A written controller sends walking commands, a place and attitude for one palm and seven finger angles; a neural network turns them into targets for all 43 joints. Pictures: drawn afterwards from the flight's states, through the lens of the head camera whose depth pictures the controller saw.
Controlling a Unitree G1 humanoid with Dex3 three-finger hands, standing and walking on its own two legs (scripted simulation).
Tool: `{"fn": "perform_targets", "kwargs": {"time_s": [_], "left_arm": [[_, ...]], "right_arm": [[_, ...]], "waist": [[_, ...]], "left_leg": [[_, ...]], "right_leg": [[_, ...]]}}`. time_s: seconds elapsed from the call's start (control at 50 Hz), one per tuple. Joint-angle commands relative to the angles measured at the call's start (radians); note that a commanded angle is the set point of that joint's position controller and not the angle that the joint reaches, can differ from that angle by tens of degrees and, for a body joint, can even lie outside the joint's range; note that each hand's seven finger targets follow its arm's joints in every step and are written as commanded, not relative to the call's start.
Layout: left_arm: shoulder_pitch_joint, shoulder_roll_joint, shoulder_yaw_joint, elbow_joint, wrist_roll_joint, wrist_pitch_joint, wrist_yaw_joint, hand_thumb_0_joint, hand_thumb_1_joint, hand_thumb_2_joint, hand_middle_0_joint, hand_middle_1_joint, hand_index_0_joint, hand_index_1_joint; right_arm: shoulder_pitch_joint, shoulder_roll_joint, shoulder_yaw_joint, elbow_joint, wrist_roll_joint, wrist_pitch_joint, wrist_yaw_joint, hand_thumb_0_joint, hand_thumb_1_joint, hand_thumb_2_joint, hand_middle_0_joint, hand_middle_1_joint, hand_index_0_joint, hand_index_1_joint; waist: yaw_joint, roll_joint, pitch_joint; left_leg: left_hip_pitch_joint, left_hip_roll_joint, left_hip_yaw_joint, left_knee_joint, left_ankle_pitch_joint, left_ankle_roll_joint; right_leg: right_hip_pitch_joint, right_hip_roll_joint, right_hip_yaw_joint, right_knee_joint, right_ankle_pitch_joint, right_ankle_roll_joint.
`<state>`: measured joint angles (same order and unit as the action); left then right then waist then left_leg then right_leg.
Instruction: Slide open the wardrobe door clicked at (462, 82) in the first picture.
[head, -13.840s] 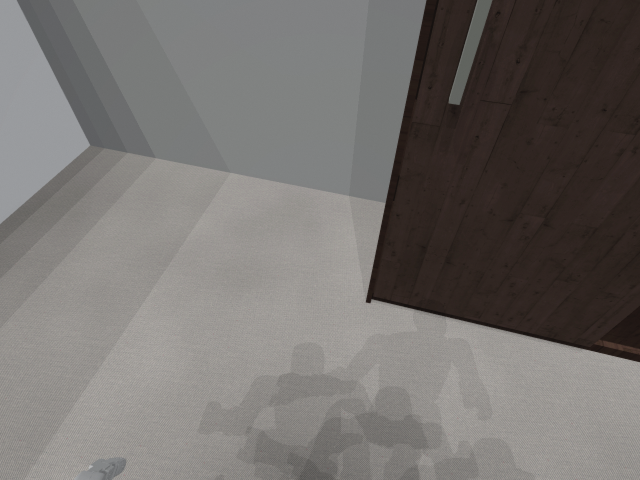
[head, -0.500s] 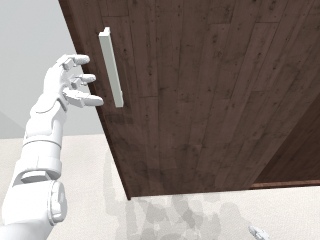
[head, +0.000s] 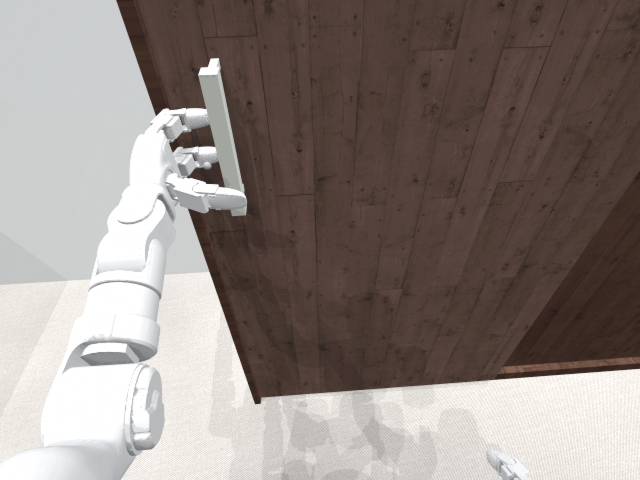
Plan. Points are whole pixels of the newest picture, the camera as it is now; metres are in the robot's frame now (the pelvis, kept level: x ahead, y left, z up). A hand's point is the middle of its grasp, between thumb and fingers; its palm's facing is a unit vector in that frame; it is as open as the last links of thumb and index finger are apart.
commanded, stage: feel for the door with the fingertips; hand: left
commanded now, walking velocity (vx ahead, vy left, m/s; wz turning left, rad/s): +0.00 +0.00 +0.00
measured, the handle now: (227, 143) +0.50 +0.15 +0.19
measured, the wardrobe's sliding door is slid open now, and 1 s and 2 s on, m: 0.00 0.00 0.00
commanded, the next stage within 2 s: slide the fingers in behind the handle in 0.44 s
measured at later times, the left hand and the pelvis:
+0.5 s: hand (197, 158) +0.45 +0.17 +0.20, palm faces +0.11 -0.99 +0.02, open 13.8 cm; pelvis +0.00 -0.01 +0.00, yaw +1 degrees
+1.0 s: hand (207, 162) +0.44 +0.16 +0.20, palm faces +0.09 -1.00 +0.02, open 14.0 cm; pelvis +0.00 +0.00 +0.00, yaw +0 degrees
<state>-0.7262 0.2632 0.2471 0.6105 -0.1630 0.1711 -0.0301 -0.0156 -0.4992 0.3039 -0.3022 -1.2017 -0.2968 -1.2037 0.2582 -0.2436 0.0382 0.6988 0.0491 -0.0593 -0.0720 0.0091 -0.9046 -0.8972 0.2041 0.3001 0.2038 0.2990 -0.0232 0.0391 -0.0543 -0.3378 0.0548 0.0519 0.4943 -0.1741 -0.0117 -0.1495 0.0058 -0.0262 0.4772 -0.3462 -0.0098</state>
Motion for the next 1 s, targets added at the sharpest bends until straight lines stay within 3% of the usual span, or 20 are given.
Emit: {"fn": "perform_targets", "kwargs": {"time_s": [0.0,0.06,0.08,0.26,0.28,0.42,0.46,0.5,0.54,0.56,0.6,0.66,0.72,0.76,0.8,0.84,0.86,0.9,0.94,0.98], "left_arm": [[-0.514,0.224,0.038,-0.184,0.013,-0.071,0.017,0.000,-0.500,0.300,-0.300,-1.200,-0.300,-1.200],[-0.513,0.269,0.070,-0.149,0.010,-0.075,0.007,0.000,-0.500,0.300,-0.300,-1.200,-0.300,-1.200],[-0.552,0.242,0.039,-0.152,0.010,-0.080,0.001,0.000,-0.500,0.300,-0.300,-1.200,-0.300,-1.200],[-0.561,0.263,0.043,-0.108,-0.003,-0.113,-0.044,0.000,-0.500,0.300,-0.300,-1.200,-0.300,-1.200],[-0.586,0.224,0.007,-0.102,-0.004,-0.111,-0.047,0.000,-0.500,0.300,-0.300,-1.200,-0.300,-1.200],[-0.625,0.292,0.065,-0.094,0.002,-0.144,-0.035,0.000,-0.500,0.300,-0.300,-1.200,-0.300,-1.200],[-0.636,0.293,0.057,-0.068,0.002,-0.150,-0.038,0.000,-0.500,0.300,-0.300,-1.200,-0.300,-1.200],[-0.681,0.250,0.017,-0.050,0.002,-0.151,-0.041,0.000,-0.500,0.300,-0.300,-1.200,-0.300,-1.200],[-0.675,0.283,0.047,-0.051,0.001,-0.163,-0.036,0.000,-0.500,0.300,-0.300,-1.200,-0.300,-1.200],[-0.681,0.304,0.058,-0.054,0.008,-0.165,-0.036,0.000,-0.500,0.300,-0.300,-1.200,-0.300,-1.200],[-0.663,0.253,0.026,-0.030,0.003,-0.163,-0.043,0.000,-0.500,0.300,-0.300,-1.200,-0.300,-1.200],[-0.639,0.293,0.060,-0.041,-0.001,-0.176,-0.044,0.000,-0.500,0.300,-0.300,-1.200,-0.300,-1.200],[-0.629,0.261,0.042,-0.069,-0.002,-0.179,-0.046,0.000,-0.500,0.300,-0.300,-1.200,-0.300,-1.200],[-0.597,0.289,0.068,-0.081,-0.005,-0.180,-0.043,0.000,-0.500,0.300,-0.300,-1.200,-0.300,-1.200],[-0.579,0.235,0.030,-0.087,-0.005,-0.164,-0.042,0.000,-0.500,0.300,-0.300,-1.200,-0.300,-1.200],[-0.558,0.242,0.042,-0.058,-0.008,-0.148,-0.034,0.000,-0.500,0.300,-0.300,-1.200,-0.300,-1.200],[-0.570,0.265,0.053,-0.082,-0.002,-0.142,-0.028,0.000,-0.500,0.300,-0.300,-1.200,-0.300,-1.200],[-0.607,0.213,0.012,-0.133,0.002,-0.137,-0.017,0.000,-0.500,0.300,-0.300,-1.200,-0.300,-1.200],[-0.600,0.203,0.007,-0.119,-0.001,-0.134,-0.006,0.000,-0.500,0.300,-0.300,-1.200,-0.300,-1.200],[-0.647,0.183,-0.011,-0.161,0.007,-0.137,0.006,0.000,-0.500,0.300,-0.300,-1.200,-0.300,-1.200]], "right_arm": [[-0.047,-0.131,-0.049,-0.116,-0.005,-0.034,-0.011,0.000,-0.900,-0.900,0.200,0.300,0.200,0.300],[-0.051,-0.137,-0.050,-0.121,-0.004,-0.027,-0.018,0.000,-0.900,-0.900,0.200,0.300,0.200,0.300],[-0.048,-0.134,-0.048,-0.118,-0.005,-0.027,-0.018,0.000,-0.900,-0.900,0.200,0.300,0.200,0.300],[-0.015,-0.144,-0.062,-0.111,0.002,-0.033,-0.015,0.000,-0.900,-0.900,0.200,0.300,0.200,0.300],[-0.012,-0.142,-0.060,-0.108,0.003,-0.034,-0.014,0.000,-0.900,-0.900,0.200,0.300,0.200,0.300],[0.021,-0.151,-0.071,-0.092,-0.003,-0.044,-0.007,0.000,-0.900,-0.900,0.200,0.300,0.200,0.300],[0.024,-0.154,-0.068,-0.087,-0.002,-0.045,-0.007,0.000,-0.900,-0.900,0.200,0.300,0.200,0.300],[0.026,-0.150,-0.067,-0.082,0.001,-0.047,-0.006,0.000,-0.900,-0.900,0.200,0.300,0.200,0.300],[0.040,-0.158,-0.072,-0.085,-0.003,-0.053,-0.007,0.000,-0.900,-0.900,0.200,0.300,0.200,0.300],[0.034,-0.158,-0.071,-0.082,-0.004,-0.052,-0.004,0.000,-0.900,-0.900,0.200,0.300,0.200,0.300],[0.035,-0.151,-0.069,-0.083,-0.001,-0.054,-0.001,0.000,-0.900,-0.900,0.200,0.300,0.200,0.300],[0.032,-0.157,-0.069,-0.090,-0.002,-0.057,0.002,0.000,-0.900,-0.900,0.200,0.300,0.200,0.300],[0.025,-0.150,-0.068,-0.100,0.001,-0.059,0.005,0.000,-0.900,-0.900,0.200,0.300,0.200,0.300],[0.019,-0.153,-0.069,-0.104,0.001,-0.059,0.004,0.000,-0.900,-0.900,0.200,0.300,0.200,0.300],[0.008,-0.145,-0.065,-0.111,0.004,-0.057,0.006,0.000,-0.900,-0.900,0.200,0.300,0.200,0.300],[0.009,-0.149,-0.065,-0.110,0.003,-0.054,0.002,0.000,-0.900,-0.900,0.200,0.300,0.200,0.300],[-0.001,-0.150,-0.063,-0.111,0.004,-0.050,0.002,0.000,-0.900,-0.900,0.200,0.300,0.200,0.300],[-0.010,-0.140,-0.063,-0.117,0.005,-0.051,0.003,0.000,-0.900,-0.900,0.200,0.300,0.200,0.300],[-0.006,-0.143,-0.062,-0.113,0.003,-0.049,-0.003,0.000,-0.900,-0.900,0.200,0.300,0.200,0.300],[-0.012,-0.137,-0.061,-0.108,0.001,-0.052,0.001,0.000,-0.900,-0.900,0.200,0.300,0.200,0.300]], "waist": [[0.008,-0.040,-0.245],[0.015,-0.065,-0.245],[-0.003,-0.055,-0.232],[-0.007,-0.040,-0.261],[-0.021,-0.036,-0.247],[-0.016,-0.027,-0.303],[-0.026,-0.048,-0.272],[-0.040,-0.017,-0.251],[-0.034,-0.043,-0.290],[-0.024,-0.005,-0.311],[-0.030,-0.022,-0.280],[-0.017,-0.029,-0.295],[-0.013,-0.010,-0.301],[-0.005,-0.046,-0.308],[-0.007,-0.032,-0.281],[-0.006,-0.060,-0.247],[-0.001,-0.040,-0.252],[-0.010,-0.005,-0.267],[-0.018,-0.053,-0.256],[-0.019,0.005,-0.285]], "left_leg": [[0.293,-0.038,-0.034,-0.020,0.153,0.057],[0.269,-0.042,-0.024,-0.020,0.152,0.062],[0.276,-0.042,-0.024,-0.019,0.148,0.062],[0.277,-0.048,-0.023,0.000,0.179,0.064],[0.281,-0.049,-0.024,0.000,0.170,0.065],[0.298,-0.047,-0.032,0.014,0.202,0.063],[0.276,-0.046,-0.033,0.012,0.181,0.066],[0.283,-0.047,-0.035,0.013,0.151,0.063],[0.289,-0.047,-0.034,0.020,0.170,0.068],[0.294,-0.047,-0.039,0.018,0.172,0.063],[0.290,-0.045,-0.038,0.020,0.172,0.062],[0.277,-0.047,-0.037,0.019,0.169,0.065],[0.293,-0.044,-0.038,0.018,0.166,0.060],[0.282,-0.044,-0.036,0.016,0.172,0.064],[0.280,-0.044,-0.033,0.013,0.163,0.063],[0.258,-0.043,-0.031,0.009,0.134,0.066],[0.256,-0.041,-0.033,0.004,0.129,0.063],[0.290,-0.041,-0.035,0.005,0.134,0.061],[0.286,-0.037,-0.038,0.003,0.132,0.063],[0.320,-0.038,-0.044,0.004,0.145,0.057]], "right_leg": [[-0.120,0.025,-0.001,-0.078,0.344,-0.004],[-0.095,0.019,0.008,-0.082,0.369,0.002],[-0.111,0.019,0.008,-0.084,0.368,0.003],[-0.108,0.019,0.010,-0.071,0.421,0.005],[-0.127,0.021,0.007,-0.073,0.408,0.005],[-0.128,0.026,0.007,-0.059,0.430,0.002],[-0.135,0.025,0.006,-0.063,0.415,0.006],[-0.172,0.027,0.005,-0.069,0.372,0.003],[-0.152,0.028,0.004,-0.065,0.386,0.005],[-0.153,0.025,0.008,-0.059,0.388,0.002],[-0.166,0.030,0.001,-0.057,0.387,-0.001],[-0.144,0.028,0.005,-0.055,0.393,0.001],[-0.155,0.032,-0.001,-0.053,0.373,-0.004],[-0.131,0.031,0.001,-0.052,0.391,0.000],[-0.146,0.033,-0.002,-0.055,0.378,-0.001],[-0.147,0.032,-0.004,-0.067,0.343,0.003],[-0.146,0.030,0.001,-0.064,0.337,0.001],[-0.164,0.031,-0.001,-0.066,0.326,-0.002],[-0.158,0.034,-0.007,-0.072,0.315,0.001],[-0.173,0.033,-0.004,-0.065,0.320,-0.004]]}}
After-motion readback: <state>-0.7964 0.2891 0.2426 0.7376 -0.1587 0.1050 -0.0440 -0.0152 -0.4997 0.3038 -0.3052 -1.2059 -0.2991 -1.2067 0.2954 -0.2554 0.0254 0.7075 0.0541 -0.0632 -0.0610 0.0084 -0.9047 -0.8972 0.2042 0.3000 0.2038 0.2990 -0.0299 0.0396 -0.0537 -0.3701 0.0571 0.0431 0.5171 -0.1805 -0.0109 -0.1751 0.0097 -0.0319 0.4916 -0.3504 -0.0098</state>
